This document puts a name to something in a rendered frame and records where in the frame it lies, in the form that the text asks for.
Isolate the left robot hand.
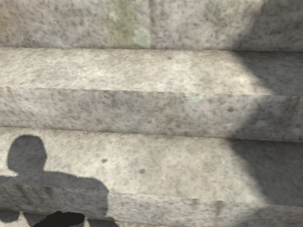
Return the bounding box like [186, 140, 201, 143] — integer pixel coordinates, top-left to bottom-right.
[33, 211, 85, 227]

